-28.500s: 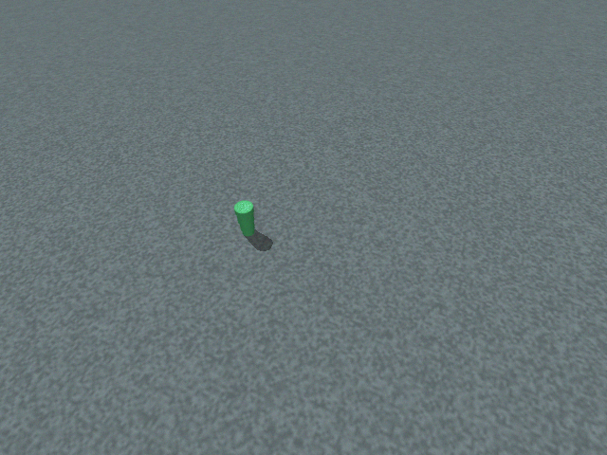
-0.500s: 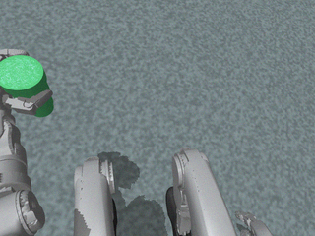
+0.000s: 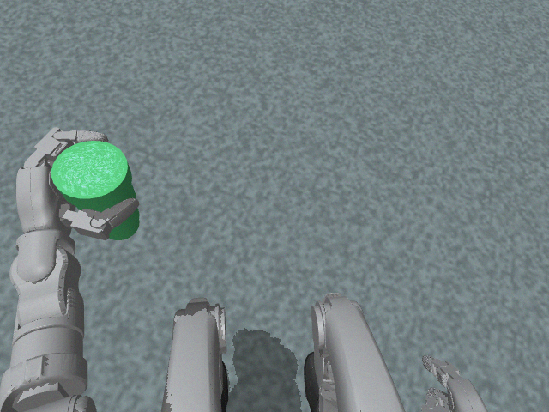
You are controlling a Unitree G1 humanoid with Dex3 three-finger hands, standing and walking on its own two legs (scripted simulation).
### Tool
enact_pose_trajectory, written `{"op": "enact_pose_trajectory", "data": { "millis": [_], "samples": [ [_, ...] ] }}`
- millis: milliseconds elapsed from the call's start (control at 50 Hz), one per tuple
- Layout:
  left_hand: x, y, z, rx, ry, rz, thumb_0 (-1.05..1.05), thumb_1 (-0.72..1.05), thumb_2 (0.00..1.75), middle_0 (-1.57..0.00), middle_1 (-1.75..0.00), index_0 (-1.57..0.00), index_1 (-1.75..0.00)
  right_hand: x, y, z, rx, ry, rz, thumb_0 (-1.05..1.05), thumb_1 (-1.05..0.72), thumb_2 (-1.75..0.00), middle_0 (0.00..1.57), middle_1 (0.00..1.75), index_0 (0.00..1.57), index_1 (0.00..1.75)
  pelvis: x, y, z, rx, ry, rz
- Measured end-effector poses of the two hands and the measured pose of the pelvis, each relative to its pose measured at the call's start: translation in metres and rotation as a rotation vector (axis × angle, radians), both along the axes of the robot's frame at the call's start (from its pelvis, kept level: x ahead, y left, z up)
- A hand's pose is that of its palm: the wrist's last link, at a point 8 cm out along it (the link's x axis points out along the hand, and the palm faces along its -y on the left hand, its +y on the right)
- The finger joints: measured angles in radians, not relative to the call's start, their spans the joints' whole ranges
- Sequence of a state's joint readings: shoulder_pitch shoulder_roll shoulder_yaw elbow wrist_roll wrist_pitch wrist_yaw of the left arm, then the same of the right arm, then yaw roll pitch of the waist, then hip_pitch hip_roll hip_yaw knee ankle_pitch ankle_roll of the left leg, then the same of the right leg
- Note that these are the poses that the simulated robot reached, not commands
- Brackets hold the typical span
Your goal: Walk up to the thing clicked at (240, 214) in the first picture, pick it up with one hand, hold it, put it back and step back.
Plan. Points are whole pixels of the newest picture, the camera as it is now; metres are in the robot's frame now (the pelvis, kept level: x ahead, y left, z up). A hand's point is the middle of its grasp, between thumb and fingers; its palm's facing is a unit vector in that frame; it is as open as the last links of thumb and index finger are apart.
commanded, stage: lift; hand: left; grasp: from the side
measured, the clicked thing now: (107, 200) +0.43 +0.24 -0.03
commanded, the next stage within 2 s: hold in 1.46 s
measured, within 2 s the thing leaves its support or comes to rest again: neither
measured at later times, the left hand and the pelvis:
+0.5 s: hand (24, 129) +0.40 +0.23 +0.18, palm faces +0.19 -0.98 -0.05, open 10.8 cm; pelvis +0.04 +0.01 +0.15, yaw +3 degrees
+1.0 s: hand out of the picture +0.39 +0.21 +0.25, palm faces +0.20 -0.98 -0.02, open 10.8 cm; pelvis +0.05 +0.01 +0.21, yaw +4 degrees
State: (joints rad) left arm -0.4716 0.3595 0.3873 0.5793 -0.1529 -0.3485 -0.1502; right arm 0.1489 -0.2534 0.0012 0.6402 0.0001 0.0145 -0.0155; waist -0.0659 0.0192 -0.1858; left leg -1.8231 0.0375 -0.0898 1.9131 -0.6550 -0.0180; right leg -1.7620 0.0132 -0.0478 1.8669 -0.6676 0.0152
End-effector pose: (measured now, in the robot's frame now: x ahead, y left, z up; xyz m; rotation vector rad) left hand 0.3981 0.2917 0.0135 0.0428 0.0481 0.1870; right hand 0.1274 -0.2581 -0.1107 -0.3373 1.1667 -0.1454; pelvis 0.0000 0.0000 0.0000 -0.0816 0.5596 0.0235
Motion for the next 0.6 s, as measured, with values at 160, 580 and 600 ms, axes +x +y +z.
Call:
{"op": "enact_pose_trajectory", "data": {
  "millis": [160, 580, 600],
  "samples": [
    [-0.02, -0.007, 0.061, 0.006, 0.01, 0.001, 0.01, -0.44, 1.06, -0.75, -1.0, -0.65, -1.01, 0.031, 0.011, 0.055, 0.019, -0.086, 0.004, 0.0, -0.93, -0.9, 0.21, 0.3, 0.2, 0.3, 0.012, 0.003, 0.052, 0.002, -0.044, 0.014],
    [-0.032, -0.019, 0.182, -0.013, 0.02, -0.003, 0.01, -0.44, 1.07, -0.75, -1.01, -0.65, -1.02, 0.057, 0.031, 0.174, 0.053, -0.184, 0.028, 0.0, -0.92, -0.9, 0.21, 0.3, 0.2, 0.3, 0.042, 0.011, 0.162, 0.021, -0.213, 0.041],
    [-0.033, -0.02, 0.186, -0.018, 0.019, -0.002, 0.01, -0.45, 1.07, -0.75, -1.01, -0.65, -1.02, 0.056, 0.031, 0.178, 0.055, -0.182, 0.027, 0.0, -0.92, -0.9, 0.21, 0.3, 0.2, 0.3, 0.042, 0.011, 0.165, 0.022, -0.22, 0.041]
  ]
}}
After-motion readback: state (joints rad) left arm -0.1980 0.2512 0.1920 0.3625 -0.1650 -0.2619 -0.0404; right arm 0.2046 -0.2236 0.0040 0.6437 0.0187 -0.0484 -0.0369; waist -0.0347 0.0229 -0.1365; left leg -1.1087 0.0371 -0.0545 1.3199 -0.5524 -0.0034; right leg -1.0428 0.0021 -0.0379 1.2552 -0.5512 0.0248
